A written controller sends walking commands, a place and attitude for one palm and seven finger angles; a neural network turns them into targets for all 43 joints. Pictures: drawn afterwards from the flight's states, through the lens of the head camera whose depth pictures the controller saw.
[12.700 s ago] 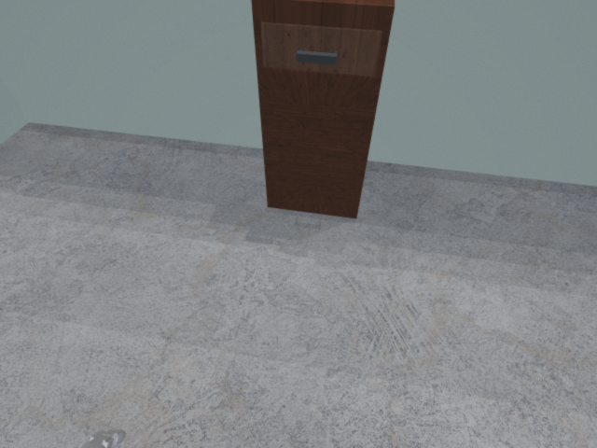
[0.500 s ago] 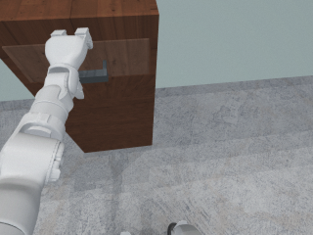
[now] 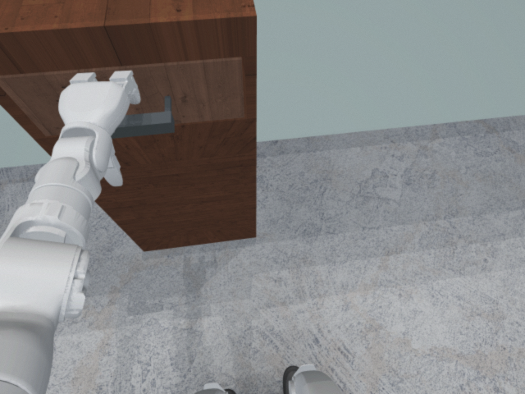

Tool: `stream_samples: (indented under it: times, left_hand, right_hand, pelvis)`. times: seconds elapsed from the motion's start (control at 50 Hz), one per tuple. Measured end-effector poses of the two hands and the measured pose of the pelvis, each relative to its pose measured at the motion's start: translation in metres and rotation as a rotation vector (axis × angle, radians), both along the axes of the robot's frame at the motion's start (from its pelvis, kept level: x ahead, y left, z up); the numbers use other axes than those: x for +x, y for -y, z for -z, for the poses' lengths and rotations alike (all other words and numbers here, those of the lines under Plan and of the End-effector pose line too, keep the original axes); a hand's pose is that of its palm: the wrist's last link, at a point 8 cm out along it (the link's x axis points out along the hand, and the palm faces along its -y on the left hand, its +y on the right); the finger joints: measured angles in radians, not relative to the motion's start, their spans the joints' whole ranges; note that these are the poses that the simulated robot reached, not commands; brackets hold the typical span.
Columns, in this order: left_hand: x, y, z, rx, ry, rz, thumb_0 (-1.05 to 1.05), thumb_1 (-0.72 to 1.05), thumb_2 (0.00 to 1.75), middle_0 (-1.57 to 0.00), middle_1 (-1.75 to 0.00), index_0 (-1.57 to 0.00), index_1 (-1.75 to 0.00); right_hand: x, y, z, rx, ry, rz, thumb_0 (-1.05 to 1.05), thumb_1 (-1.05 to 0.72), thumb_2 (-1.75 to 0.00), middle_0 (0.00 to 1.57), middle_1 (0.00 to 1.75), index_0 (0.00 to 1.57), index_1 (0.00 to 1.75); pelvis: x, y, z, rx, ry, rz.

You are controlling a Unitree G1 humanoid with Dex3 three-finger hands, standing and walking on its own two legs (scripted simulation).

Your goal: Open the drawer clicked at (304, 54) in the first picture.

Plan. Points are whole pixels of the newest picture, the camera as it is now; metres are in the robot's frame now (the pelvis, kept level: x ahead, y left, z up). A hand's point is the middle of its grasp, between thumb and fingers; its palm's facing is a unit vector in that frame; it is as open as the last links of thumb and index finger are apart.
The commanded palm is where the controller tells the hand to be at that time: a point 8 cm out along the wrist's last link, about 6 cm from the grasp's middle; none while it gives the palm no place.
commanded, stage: lower the fingers behind the handle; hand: left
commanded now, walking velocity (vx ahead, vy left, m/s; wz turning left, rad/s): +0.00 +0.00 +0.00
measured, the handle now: (135, 115) +0.58 +0.18 +0.02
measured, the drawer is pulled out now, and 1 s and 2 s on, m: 0.00 0.00 0.00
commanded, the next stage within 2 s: lift the fingers back up to retry in 1.46 s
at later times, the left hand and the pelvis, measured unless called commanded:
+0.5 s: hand (112, 133) +0.53 +0.21 +0.03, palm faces -0.10 +0.03 -0.99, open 13.9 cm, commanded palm +0.52 +0.21 +0.08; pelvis +0.00 +0.01 -0.01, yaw -1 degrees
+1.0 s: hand (114, 131) +0.53 +0.21 +0.03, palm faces -0.03 +0.04 -1.00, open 13.7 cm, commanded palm +0.52 +0.20 +0.04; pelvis -0.02 +0.01 -0.03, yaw +0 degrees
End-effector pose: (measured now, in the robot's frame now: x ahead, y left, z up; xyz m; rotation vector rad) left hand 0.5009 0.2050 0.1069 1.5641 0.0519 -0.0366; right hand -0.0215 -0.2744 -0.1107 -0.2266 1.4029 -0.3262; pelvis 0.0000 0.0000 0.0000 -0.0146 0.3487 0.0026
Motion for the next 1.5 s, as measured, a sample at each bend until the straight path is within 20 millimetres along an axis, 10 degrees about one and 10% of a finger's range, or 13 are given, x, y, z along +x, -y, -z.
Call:
stream_samples:
  times: [0.42,1.5]
  left_hand:
    - [0.014,0.002,0.001,0.017,-0.012,-0.095,0.00,-0.49,0.31,-0.33,-1.21,-0.31,-1.24]
    - [0.012,0.000,0.025,0.065,0.036,-0.091,0.00,-0.49,0.31,-0.25,-1.35,-0.32,-1.20]
  right_hand:
    - [0.015,-0.014,0.006,0.034,0.035,0.018,0.00,-0.90,-0.90,0.21,0.30,0.20,0.30]
    - [-0.044,-0.013,0.035,0.012,-0.029,0.019,0.00,-0.90,-0.90,0.21,0.30,0.20,0.30]
  pelvis:
    - [0.005,-0.004,0.003,-0.008,-0.015,0.003]
    - [-0.035,-0.005,0.041,-0.014,-0.104,-0.007]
